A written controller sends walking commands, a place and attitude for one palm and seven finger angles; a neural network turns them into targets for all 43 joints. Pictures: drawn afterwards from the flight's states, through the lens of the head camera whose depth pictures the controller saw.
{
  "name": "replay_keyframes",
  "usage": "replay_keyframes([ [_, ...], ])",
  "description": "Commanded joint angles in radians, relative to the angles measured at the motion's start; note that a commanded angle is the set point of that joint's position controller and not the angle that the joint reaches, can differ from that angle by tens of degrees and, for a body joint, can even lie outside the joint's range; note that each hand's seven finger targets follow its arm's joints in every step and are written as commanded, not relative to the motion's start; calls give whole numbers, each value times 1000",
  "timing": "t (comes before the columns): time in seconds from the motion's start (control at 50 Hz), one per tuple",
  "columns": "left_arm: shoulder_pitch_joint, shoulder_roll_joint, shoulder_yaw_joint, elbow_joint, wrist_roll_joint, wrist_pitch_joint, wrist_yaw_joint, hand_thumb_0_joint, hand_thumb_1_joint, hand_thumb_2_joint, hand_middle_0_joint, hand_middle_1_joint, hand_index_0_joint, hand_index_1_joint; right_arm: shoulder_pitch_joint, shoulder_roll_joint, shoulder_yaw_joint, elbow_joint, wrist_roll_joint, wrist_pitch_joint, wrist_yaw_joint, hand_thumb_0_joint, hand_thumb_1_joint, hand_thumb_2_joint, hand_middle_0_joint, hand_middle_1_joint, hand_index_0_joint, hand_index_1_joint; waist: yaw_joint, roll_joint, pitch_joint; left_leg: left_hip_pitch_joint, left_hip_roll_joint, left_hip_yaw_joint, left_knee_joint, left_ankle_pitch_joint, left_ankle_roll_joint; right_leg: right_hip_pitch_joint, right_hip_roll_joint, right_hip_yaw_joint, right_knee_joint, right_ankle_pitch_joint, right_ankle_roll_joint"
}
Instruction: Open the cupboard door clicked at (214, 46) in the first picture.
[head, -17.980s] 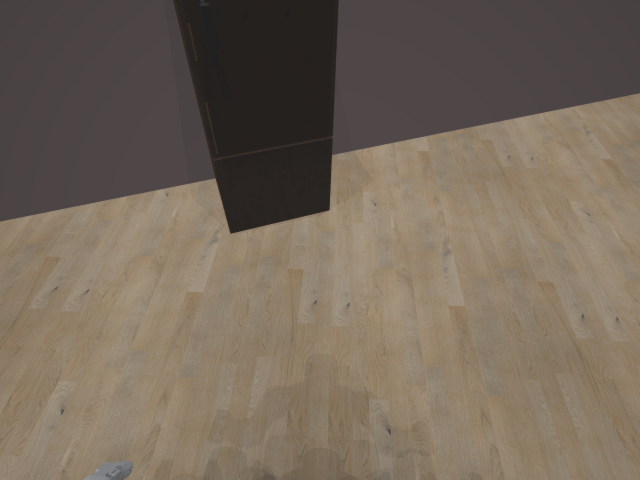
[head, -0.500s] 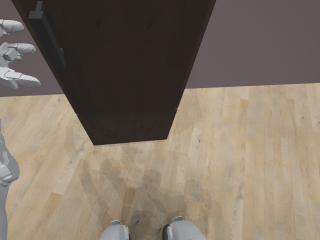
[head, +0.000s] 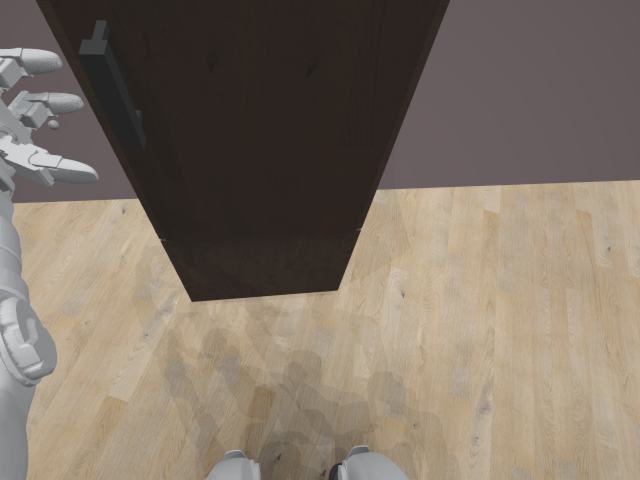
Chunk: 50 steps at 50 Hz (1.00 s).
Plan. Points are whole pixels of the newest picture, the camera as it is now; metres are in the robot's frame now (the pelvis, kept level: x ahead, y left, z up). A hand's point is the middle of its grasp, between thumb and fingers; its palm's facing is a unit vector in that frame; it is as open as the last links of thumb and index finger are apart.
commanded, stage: move the hooked fingers beside the handle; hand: left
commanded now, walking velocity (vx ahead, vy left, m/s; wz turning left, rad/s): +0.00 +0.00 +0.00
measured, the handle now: (119, 90) +0.56 +0.21 +0.11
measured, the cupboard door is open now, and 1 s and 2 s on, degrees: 0 0 0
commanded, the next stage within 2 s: slide the fingers in behind the handle in 1.14 s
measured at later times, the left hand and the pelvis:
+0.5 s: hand (73, 122) +0.51 +0.26 +0.11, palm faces +0.04 -1.00 -0.01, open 14.0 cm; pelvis -0.01 -0.01 -0.01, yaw +0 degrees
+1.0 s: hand (69, 125) +0.51 +0.26 +0.10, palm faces +0.02 -1.00 +0.01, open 14.0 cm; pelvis +0.00 +0.00 +0.00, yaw +0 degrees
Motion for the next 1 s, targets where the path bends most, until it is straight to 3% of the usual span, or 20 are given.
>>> replay_keyframes([
  [0.0,-395,258,-8,-126,-27,-15,-9,0,-500,300,-300,-1200,-300,-1200,156,-206,-73,-43,-2,-13,-20,0,-900,-900,200,300,200,300,-9,141,-353,382,-22,-71,-91,472,0,66,35,-11,-62,321,-31],
  [0.08,-475,284,-11,-163,-24,-41,-3,0,-500,300,-300,-1200,-300,-1200,147,-209,-69,-48,-3,-20,-26,0,-900,-900,200,300,200,300,-28,113,-365,348,-26,-70,-84,425,5,73,31,0,-55,314,-27],
  [0.14,-556,297,-5,-221,-24,-89,6,0,-500,300,-300,-1200,-300,-1200,143,-209,-71,-36,-7,-28,-27,0,-900,-900,200,300,200,300,-33,188,-429,420,-22,-86,-69,456,-7,37,32,1,-42,299,-30],
  [0.16,-552,300,2,-207,-25,-95,9,0,-500,300,-300,-1200,-300,-1200,143,-210,-70,-34,-7,-30,-27,0,-900,-900,200,300,200,300,-32,178,-440,425,-21,-91,-67,440,-8,33,33,1,-42,282,-31],
  [0.28,-570,286,-41,-94,1,-43,9,0,-500,300,-300,-1200,-300,-1200,148,-211,-58,-20,-3,-39,-32,0,-900,-900,200,300,200,300,-50,187,-393,354,-28,-88,-68,367,-1,13,27,1,-46,241,-28],
  [0.32,-565,368,14,-106,11,-37,15,0,-500,300,-300,-1200,-300,-1200,160,-217,-57,-26,-6,-37,-36,0,-900,-900,200,300,200,300,-38,171,-445,343,-28,-86,-59,405,3,56,25,5,-35,285,-26],
  [0.38,-550,346,-2,-131,13,-41,15,0,-500,300,-300,-1200,-300,-1200,167,-210,-57,-33,-8,-36,-31,0,-900,-900,200,300,200,300,-33,201,-464,364,-27,-79,-53,443,-1,56,29,6,-35,311,-26],
  [0.48,-538,419,53,-129,1,-49,4,0,-500,300,-300,-1200,-300,-1200,178,-216,-57,-39,-6,-29,-30,0,-900,-900,200,300,200,300,-32,150,-467,297,-29,-60,-52,418,11,126,35,19,-39,346,-20],
  [0.54,-462,473,101,-131,7,-48,-9,0,-500,300,-300,-1200,-300,-1200,188,-216,-61,-48,-6,-23,-30,0,-900,-900,200,300,200,300,3,158,-509,294,-33,-53,-53,467,10,186,35,22,-30,407,-24],
  [0.6,-423,401,50,-110,2,-36,-29,0,-500,300,-300,-1200,-300,-1200,186,-209,-60,-51,-4,-15,-27,0,-900,-900,200,300,200,300,-11,156,-445,292,-32,-47,-57,465,13,146,39,13,-38,399,-23],
  [0.62,-418,438,75,-123,2,-36,-30,0,-500,300,-300,-1200,-300,-1200,186,-216,-62,-53,-4,-11,-28,0,-900,-900,200,300,200,300,-1,152,-441,291,-29,-50,-59,463,11,143,38,11,-40,390,-22],
  [0.68,-452,384,33,-131,-14,-32,-46,0,-500,300,-300,-1200,-300,-1200,186,-216,-65,-47,-3,-9,-29,0,-900,-900,200,300,200,300,-26,161,-410,312,-26,-56,-64,429,10,94,40,6,-51,341,-22],
  [0.7,-480,357,15,-156,-21,-41,-48,0,-500,300,-300,-1200,-300,-1200,188,-215,-65,-44,-4,-10,-30,0,-900,-900,200,300,200,300,-33,179,-418,337,-27,-60,-61,443,11,76,42,5,-49,338,-27],
  [0.74,-494,372,35,-178,-29,-55,-49,0,-500,300,-300,-1200,-300,-1200,193,-219,-71,-30,-7,-12,-30,0,-900,-900,200,300,200,300,-32,199,-454,392,-21,-73,-56,470,3,51,42,1,-48,328,-28],
  [0.8,-536,324,8,-184,-41,-64,-42,0,-500,300,-300,-1200,-300,-1200,192,-215,-68,-17,-10,-18,-30,0,-900,-900,200,300,200,300,-49,204,-440,414,-19,-81,-52,485,3,20,43,-4,-46,318,-30],
  [0.82,-536,351,24,-181,-33,-62,-35,0,-500,300,-300,-1200,-300,-1200,192,-218,-69,-13,-10,-17,-30,0,-900,-900,200,300,200,300,-39,209,-454,419,-17,-90,-53,487,-2,17,42,-5,-42,310,-30],
  [0.84,-534,306,-12,-169,-26,-56,-31,0,-500,300,-300,-1200,-300,-1200,184,-212,-67,-14,-9,-18,-29,0,-900,-900,200,300,200,300,-45,245,-435,430,-17,-90,-52,493,-7,-11,40,-9,-41,299,-31],
  [0.88,-537,283,-27,-191,-15,-51,-14,0,-500,300,-300,-1200,-300,-1200,185,-209,-70,-12,-14,-20,-24,0,-900,-900,200,300,200,300,-35,276,-455,471,-14,-102,-51,536,-15,-29,39,-15,-36,293,-33],
  [0.92,-526,302,-4,-190,-10,-47,5,0,-500,300,-300,-1200,-300,-1200,192,-210,-71,-9,-17,-18,-23,0,-900,-900,200,300,200,300,-29,251,-478,494,-6,-114,-45,612,-22,-29,39,-21,-28,314,-32],
  [0.98,-501,302,7,-172,-14,-32,21,0,-500,300,-300,-1200,-300,-1200,186,-209,-69,-22,-16,-16,-15,0,-900,-900,200,300,200,300,-26,202,-468,445,-12,-98,-46,582,-14,18,40,-17,-29,342,-28],
])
